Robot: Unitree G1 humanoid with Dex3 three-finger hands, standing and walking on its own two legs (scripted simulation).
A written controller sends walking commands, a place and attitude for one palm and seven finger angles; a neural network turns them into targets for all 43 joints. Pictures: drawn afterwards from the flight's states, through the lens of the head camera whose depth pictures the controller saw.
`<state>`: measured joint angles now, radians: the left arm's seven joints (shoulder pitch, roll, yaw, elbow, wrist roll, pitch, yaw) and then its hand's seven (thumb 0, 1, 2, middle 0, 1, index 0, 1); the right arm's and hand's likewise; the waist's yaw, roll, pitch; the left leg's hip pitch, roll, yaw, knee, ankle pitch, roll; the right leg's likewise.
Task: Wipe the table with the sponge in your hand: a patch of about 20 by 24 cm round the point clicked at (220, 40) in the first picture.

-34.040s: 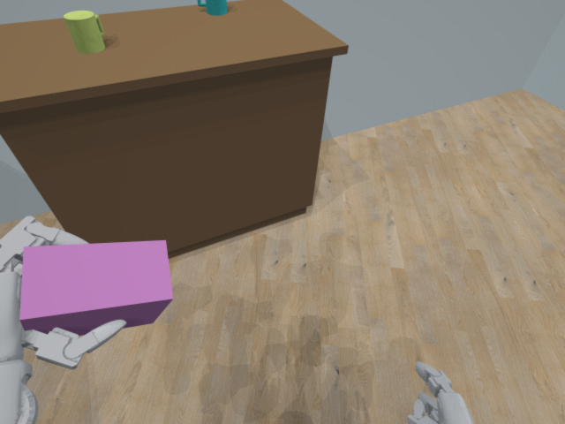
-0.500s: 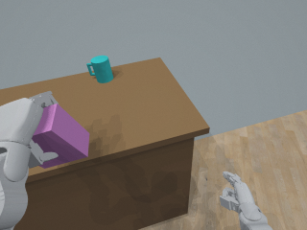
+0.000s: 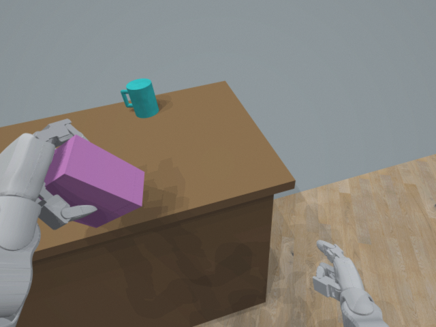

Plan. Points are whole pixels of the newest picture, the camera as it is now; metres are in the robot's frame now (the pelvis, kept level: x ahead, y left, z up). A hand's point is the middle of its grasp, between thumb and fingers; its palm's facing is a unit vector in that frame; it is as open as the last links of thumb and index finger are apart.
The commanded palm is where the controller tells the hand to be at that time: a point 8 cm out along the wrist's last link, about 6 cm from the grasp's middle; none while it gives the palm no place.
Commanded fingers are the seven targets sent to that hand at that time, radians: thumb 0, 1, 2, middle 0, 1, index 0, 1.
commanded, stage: step back with the hand held close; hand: left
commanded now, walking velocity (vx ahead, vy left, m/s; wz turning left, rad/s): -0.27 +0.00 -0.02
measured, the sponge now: (99, 191) +0.24 +0.24 +0.18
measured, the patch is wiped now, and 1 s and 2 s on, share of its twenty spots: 0.95 0.95 0.95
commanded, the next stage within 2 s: stop stepping back and stand still in 1.16 s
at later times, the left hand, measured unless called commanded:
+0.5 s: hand (34, 198) +0.17 +0.25 +0.25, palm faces +0.46 -0.81 -0.37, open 10.6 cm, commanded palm +0.11 +0.31 +0.28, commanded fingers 0.00 0.10 1.30 -1.20 -1.60 -1.20 -1.60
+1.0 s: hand out of the picture +0.07 +0.29 +0.27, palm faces +0.49 -0.82 -0.30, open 10.6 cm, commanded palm +0.02 +0.34 +0.28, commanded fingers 0.00 0.10 1.30 -1.20 -1.60 -1.20 -1.60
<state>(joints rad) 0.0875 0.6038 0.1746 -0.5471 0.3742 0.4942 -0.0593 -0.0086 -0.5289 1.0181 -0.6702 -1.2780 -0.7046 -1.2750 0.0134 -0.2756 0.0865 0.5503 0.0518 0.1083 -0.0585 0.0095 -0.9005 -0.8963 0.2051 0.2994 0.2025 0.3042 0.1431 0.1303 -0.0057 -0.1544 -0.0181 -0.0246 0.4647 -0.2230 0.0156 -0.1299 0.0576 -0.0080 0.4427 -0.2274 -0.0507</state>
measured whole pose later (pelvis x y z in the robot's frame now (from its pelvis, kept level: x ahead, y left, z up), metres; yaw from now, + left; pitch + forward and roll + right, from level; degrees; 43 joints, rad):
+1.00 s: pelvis -0.14 +0.06 -0.02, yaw +1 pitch -2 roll -6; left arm 0.19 0.50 0.45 -0.68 -0.06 -0.19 0.13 -0.01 -0.54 1.02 -0.67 -1.28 -0.71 -1.28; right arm 0.11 -0.21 0.01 0.59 0.01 0.06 -0.08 0.01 -0.90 -0.90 0.21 0.30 0.20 0.30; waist 0.01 0.04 -0.01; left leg -0.51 -0.01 -0.05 0.60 -0.06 0.07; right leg -0.30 0.12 0.02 0.63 -0.37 -0.01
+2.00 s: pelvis -0.33 +0.17 -0.01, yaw -1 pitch -2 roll -1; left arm 0.27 0.42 0.45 -0.68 -0.08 -0.11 0.14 -0.01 -0.54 1.02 -0.67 -1.29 -0.71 -1.28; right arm 0.28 -0.18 0.03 0.70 0.01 -0.05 -0.04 0.01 -0.90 -0.90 0.21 0.30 0.20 0.30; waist 0.01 -0.01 -0.05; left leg -0.42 0.06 0.01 0.83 -0.38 0.00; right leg -0.22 0.04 -0.06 0.59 -0.33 -0.05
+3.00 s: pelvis -0.34 +0.20 +0.00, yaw -1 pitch -1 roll -2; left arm 0.29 0.40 0.46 -0.60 -0.07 -0.14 0.15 -0.01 -0.54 1.03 -0.67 -1.29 -0.70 -1.29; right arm 0.20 -0.20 0.02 0.63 0.02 -0.05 -0.05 0.01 -0.90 -0.90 0.21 0.30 0.20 0.30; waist 0.00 0.04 -0.02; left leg -0.30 0.03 -0.01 0.51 -0.20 0.01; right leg -0.19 0.04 -0.03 0.42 -0.22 -0.01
